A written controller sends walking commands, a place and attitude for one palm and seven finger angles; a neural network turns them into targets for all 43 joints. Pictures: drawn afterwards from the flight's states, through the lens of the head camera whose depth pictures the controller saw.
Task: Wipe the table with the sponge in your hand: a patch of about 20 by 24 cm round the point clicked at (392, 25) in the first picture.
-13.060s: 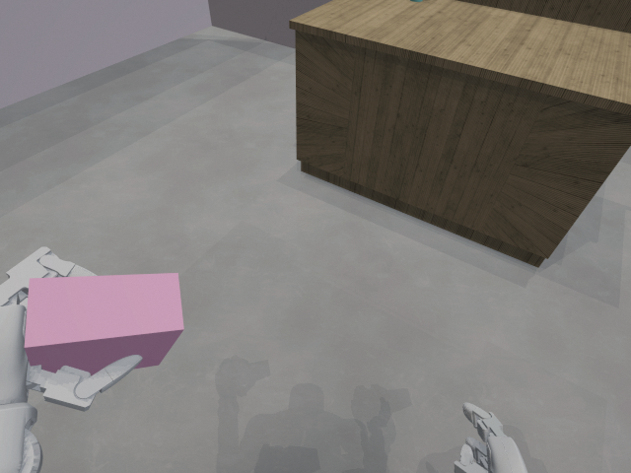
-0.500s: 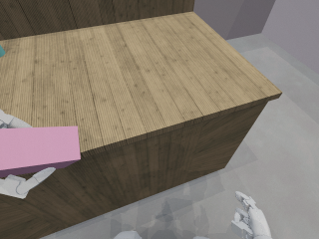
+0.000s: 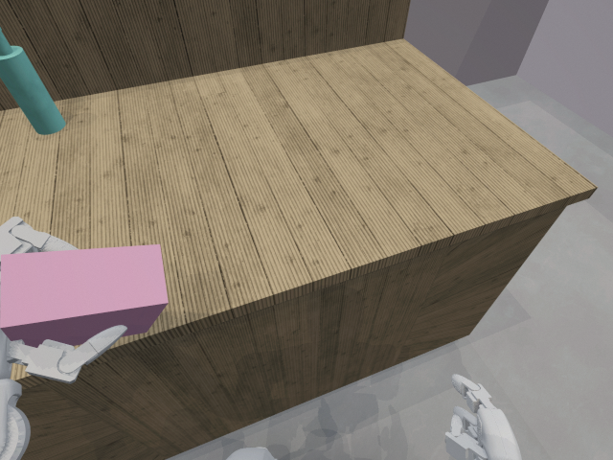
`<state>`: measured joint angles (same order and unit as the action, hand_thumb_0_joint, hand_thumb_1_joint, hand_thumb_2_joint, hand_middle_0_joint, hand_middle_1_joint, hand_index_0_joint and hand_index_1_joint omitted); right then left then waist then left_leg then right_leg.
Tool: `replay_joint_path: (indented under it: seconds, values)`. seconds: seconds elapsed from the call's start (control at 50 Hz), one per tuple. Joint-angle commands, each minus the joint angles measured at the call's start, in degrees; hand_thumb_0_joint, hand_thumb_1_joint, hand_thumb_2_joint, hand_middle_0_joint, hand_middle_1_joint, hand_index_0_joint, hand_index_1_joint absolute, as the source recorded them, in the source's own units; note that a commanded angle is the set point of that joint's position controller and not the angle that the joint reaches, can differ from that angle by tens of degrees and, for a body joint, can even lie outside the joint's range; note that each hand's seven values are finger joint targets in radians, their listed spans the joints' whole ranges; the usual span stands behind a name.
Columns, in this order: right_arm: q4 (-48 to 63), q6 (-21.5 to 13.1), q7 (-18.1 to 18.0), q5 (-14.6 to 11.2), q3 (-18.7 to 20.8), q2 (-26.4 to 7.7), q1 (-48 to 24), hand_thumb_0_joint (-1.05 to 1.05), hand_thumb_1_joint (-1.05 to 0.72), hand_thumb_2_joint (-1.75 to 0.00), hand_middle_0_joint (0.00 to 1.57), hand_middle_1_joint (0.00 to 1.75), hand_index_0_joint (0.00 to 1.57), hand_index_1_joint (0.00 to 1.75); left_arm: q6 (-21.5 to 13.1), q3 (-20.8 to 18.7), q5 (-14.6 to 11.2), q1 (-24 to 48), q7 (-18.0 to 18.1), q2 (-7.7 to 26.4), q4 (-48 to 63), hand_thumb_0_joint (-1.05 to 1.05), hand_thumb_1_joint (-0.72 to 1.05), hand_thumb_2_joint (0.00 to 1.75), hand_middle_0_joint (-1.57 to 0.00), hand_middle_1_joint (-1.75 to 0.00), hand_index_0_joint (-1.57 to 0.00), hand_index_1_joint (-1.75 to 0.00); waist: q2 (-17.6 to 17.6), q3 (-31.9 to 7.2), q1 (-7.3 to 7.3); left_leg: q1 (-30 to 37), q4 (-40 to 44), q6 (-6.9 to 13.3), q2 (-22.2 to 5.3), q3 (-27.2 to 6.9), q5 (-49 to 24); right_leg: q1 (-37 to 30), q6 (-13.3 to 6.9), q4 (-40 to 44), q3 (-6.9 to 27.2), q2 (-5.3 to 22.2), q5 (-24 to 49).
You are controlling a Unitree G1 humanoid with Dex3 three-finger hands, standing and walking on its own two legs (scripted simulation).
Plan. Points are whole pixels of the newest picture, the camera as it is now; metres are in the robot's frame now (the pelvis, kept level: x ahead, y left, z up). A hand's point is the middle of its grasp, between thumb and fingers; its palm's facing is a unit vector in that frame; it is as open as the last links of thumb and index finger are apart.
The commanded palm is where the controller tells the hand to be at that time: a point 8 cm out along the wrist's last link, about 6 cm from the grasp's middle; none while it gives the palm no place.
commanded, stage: shuffle to correct the standing spot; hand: left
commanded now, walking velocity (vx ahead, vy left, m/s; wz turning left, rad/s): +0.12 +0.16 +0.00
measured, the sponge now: (110, 298) +0.24 +0.21 +0.16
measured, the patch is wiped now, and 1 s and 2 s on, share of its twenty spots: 0.00 0.00 0.00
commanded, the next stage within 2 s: come to a stop and stand still in 0.72 s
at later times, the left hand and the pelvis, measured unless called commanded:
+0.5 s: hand out of the picture +0.22 +0.34 +0.19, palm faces +0.39 -0.83 -0.40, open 10.0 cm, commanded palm +0.18 +0.38 +0.20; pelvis +0.01 +0.10 +0.02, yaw -1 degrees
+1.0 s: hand out of the picture +0.28 +0.40 +0.19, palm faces +0.38 -0.85 -0.37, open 10.0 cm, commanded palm +0.22 +0.43 +0.20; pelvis +0.05 +0.16 +0.02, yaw -2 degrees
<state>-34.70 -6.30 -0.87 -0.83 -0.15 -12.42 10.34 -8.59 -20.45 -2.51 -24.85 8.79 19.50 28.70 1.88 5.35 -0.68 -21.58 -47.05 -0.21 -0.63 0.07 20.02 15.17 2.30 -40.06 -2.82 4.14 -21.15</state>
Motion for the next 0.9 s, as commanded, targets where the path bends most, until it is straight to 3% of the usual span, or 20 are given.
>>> replay_joint_path:
  seconds: [0.0,0.04,0.06,0.08,0.14,0.24,0.3,0.32,0.38,0.46,0.5,0.52,0.54,0.64,0.7,0.72,0.74,0.78,0.82,0.88]
  values:
    - [8.24,-1.92,0.33,0.54,2.37,-6.25,-6.32,0.0,-0.9,-0.9,0.2,0.3,0.2,0.3,-6.27,-9.49,-0.38,2.66,2.2,13.3,17.57,0.0,0.1,1.3,-1.2,-1.6,-1.2,-1.6,-10.28,-7.97,0.52,-4.7,-1.46,1.56,-5.95,-7.49,7.22,-5.44,-10.76,13.44,17.08,18.4,25.3]
    - [7.78,-0.85,-0.6,0.4,2.21,-5.81,-5.14,0.0,-0.9,-0.9,0.2,0.3,0.2,0.3,-6.26,-9.89,-0.78,0.28,1.82,11.87,16.01,0.0,0.1,1.3,-1.2,-1.6,-1.2,-1.6,3.74,-10.65,-1.06,11.04,18.84,1.23,-1.24,-2.14,-6.36,1.54,-4.15,-0.46,2.57,5.3,15.06]
    - [9.42,-1.13,-0.95,0.29,3.09,-7.54,-5.62,0.0,-0.9,-0.9,0.2,0.3,0.2,0.3,-6.43,-9.94,-1.25,0.29,1.57,11.76,16.77,0.0,0.1,1.3,-1.2,-1.6,-1.2,-1.6,15.44,-10.29,-0.26,14.15,25.0,4.44,-8.2,-13.67,-12.48,8.62,-0.78,-9.57,-2.6,-2.22,1.95]
    - [10.5,-1.68,-1.0,0.22,3.82,-7.57,-4.91,0.0,-0.9,-0.9,0.2,0.3,0.2,0.3,-6.58,-10.13,-0.88,2.16,1.5,12.63,17.43,0.0,0.1,1.3,-1.2,-1.6,-1.2,-1.6,16.04,-10.77,0.0,12.21,28.75,7.95,-11.68,-17.93,-11.02,10.95,-0.5,-16.96,-1.54,-4.71,-10.23]
    - [8.71,-3.05,-1.24,0.58,3.06,-6.35,-4.66,0.0,-0.9,-0.9,0.2,0.3,0.2,0.3,-5.53,-8.31,-0.62,3.4,1.01,11.36,13.39,0.0,0.1,1.3,-1.2,-1.6,-1.2,-1.6,8.71,-9.75,-0.49,11.3,28.69,11.6,-12.06,-18.0,-9.4,12.7,-1.01,-17.87,-0.12,-2.08,-9.38]
    - [8.55,-4.35,-1.36,0.97,1.0,-6.83,-7.17,0.0,-0.9,-0.9,0.2,0.3,0.2,0.3,-4.65,-5.82,-0.08,2.65,1.26,10.98,14.21,0.0,0.1,1.3,-1.2,-1.6,-1.2,-1.6,7.47,-10.21,1.22,-1.29,23.5,6.51,-5.82,-8.02,0.35,-10.72,-2.35,14.13,-2.78,-2.38,4.9]
    - [8.69,-2.38,-0.98,1.24,2.66,-7.52,-4.7,0.0,-0.9,-0.9,0.2,0.3,0.2,0.3,-4.35,-6.86,-0.32,2.05,1.32,12.18,11.49,0.0,0.1,1.3,-1.2,-1.6,-1.2,-1.6,-15.77,-7.22,1.42,-15.16,-8.56,1.06,0.69,-1.32,6.51,-10.44,-14.38,28.26,32.93,20.99,-9.19]
    - [8.4,-1.8,-0.47,1.02,3.36,-8.57,-4.92,0.0,-0.9,-0.9,0.2,0.3,0.2,0.3,-4.43,-7.85,-0.9,2.46,1.34,12.81,11.6,0.0,0.1,1.3,-1.2,-1.6,-1.2,-1.6,-14.8,-6.7,0.7,-16.96,-15.08,0.16,0.08,-3.24,4.84,-9.59,-15.92,28.39,33.19,21.32,-5.27]
    - [6.58,-0.51,-0.64,0.69,1.83,-6.48,-5.08,0.0,-0.9,-0.9,0.2,0.3,0.2,0.3,-6.29,-8.33,-0.2,3.62,1.48,12.56,11.34,0.0,0.1,1.3,-1.2,-1.6,-1.2,-1.6,-5.11,-7.41,0.15,-12.42,-9.29,1.13,-5.2,-5.33,3.42,-7.39,-12.98,20.71,16.42,17.49,13.67]
    - [7.36,-1.38,-2.43,0.54,1.99,-4.86,-5.91,0.0,-0.9,-0.9,0.2,0.3,0.2,0.3,-6.31,-6.59,-0.32,3.21,1.32,10.22,11.75,0.0,0.1,1.3,-1.2,-1.6,-1.2,-1.6,-3.52,-9.33,0.58,11.89,15.7,1.46,1.18,6.61,-4.94,1.52,-7.2,13.54,3.16,6.62,6.71]
    - [8.69,-1.67,-3.18,0.21,3.44,-7.54,-5.45,0.0,-0.9,-0.9,0.2,0.3,0.2,0.3,-6.08,-6.41,-0.72,4.26,1.11,9.88,13.38,0.0,0.1,1.3,-1.2,-1.6,-1.2,-1.6,7.0,-9.26,0.77,15.65,22.44,5.66,-7.64,-9.51,-5.54,7.55,-2.94,0.19,-0.9,-1.04,1.99]
    - [9.58,-1.99,-3.38,-0.31,3.69,-8.49,-5.88,0.0,-0.9,-0.9,0.2,0.3,0.2,0.3,-6.1,-6.1,-0.5,5.54,1.07,10.17,14.65,0.0,0.1,1.3,-1.2,-1.6,-1.2,-1.6,10.96,-8.87,0.19,16.36,28.02,9.31,-14.07,-20.45,-4.91,12.71,-1.06,-8.09,-1.78,-4.62,-5.78]
    - [8.96,-2.19,-3.54,-0.27,3.76,-7.65,-5.5,0.0,-0.9,-0.9,0.2,0.3,0.2,0.3,-5.74,-6.58,-0.33,2.97,0.78,9.99,9.78,0.0,0.1,1.3,-1.2,-1.6,-1.2,-1.6,9.53,-7.22,0.12,9.69,31.21,11.35,-15.59,-22.92,1.83,11.82,-1.38,-12.9,0.17,-4.82,-10.12]
    - [7.92,-4.33,-3.06,0.54,1.36,-6.09,-7.42,0.0,-0.9,-0.9,0.2,0.3,0.2,0.3,-5.99,-7.17,0.68,6.04,0.96,11.7,17.29,0.0,0.1,1.3,-1.2,-1.6,-1.2,-1.6,9.98,-9.44,1.5,1.01,22.99,6.56,-8.23,-8.37,1.8,-6.27,-2.69,11.97,-1.5,-4.71,3.85]
    - [7.86,-3.8,-2.44,0.57,2.31,-5.68,-4.74,0.0,-0.9,-0.9,0.2,0.3,0.2,0.3,-4.53,-7.18,-0.22,2.83,0.14,11.18,13.46,0.0,0.1,1.3,-1.2,-1.6,-1.2,-1.6,-13.34,-8.33,0.98,-2.64,5.36,2.06,0.99,1.55,5.03,-4.92,-9.56,23.05,19.9,6.08,-3.42]
    - [7.69,-3.23,-2.31,-0.22,2.41,-5.85,-5.0,0.0,-0.9,-0.9,0.2,0.3,0.2,0.3,-3.59,-7.6,-1.08,2.04,0.31,11.71,13.2,0.0,0.1,1.3,-1.2,-1.6,-1.2,-1.6,-14.72,-7.46,1.05,-3.61,-0.5,1.47,0.86,2.31,3.45,-4.41,-13.19,25.07,25.03,10.36,-0.73]
    - [7.32,-2.74,-2.05,-0.21,1.41,-4.86,-5.0,0.0,-0.9,-0.9,0.2,0.3,0.2,0.3,-3.57,-6.55,-1.33,3.8,0.5,10.34,13.7,0.0,0.1,1.3,-1.2,-1.6,-1.2,-1.6,-11.8,-7.48,0.62,-3.32,0.84,1.25,-0.27,2.08,1.57,-5.55,-14.5,23.39,22.74,11.65,6.4]
    - [6.41,-2.6,-2.4,0.31,0.56,-4.66,-5.28,0.0,-0.9,-0.9,0.2,0.3,0.2,0.3,-4.18,-7.32,-1.37,7.09,0.51,11.35,13.41,0.0,0.1,1.3,-1.2,-1.6,-1.2,-1.6,-4.17,-9.43,-0.29,8.46,16.35,1.73,-1.68,0.95,-5.54,-2.37,-9.41,13.93,10.49,5.69,14.52]
    - [7.81,-2.16,-3.26,0.04,1.74,-6.99,-6.58,0.0,-0.9,-0.9,0.2,0.3,0.2,0.3,-4.03,-7.1,-1.14,5.93,0.17,11.29,13.73,0.0,0.1,1.3,-1.2,-1.6,-1.2,-1.6,10.8,-12.31,0.33,21.48,27.44,4.32,-12.67,-16.63,-21.76,8.29,-2.36,-1.55,0.66,-4.41,6.73]
    - [7.82,-1.64,-2.67,2.04,1.3,-4.89,-6.23,0.0,-0.9,-0.9,0.2,0.3,0.2,0.3,-2.65,-4.59,-0.35,6.91,-0.59,10.0,14.93,0.0,0.1,1.3,-1.2,-1.6,-1.2,-1.6,9.49,-10.58,0.74,23.14,29.04,4.57,-15.09,-16.57,-43.27,11.93,-1.94,-7.11,2.59,-3.72,-3.63]
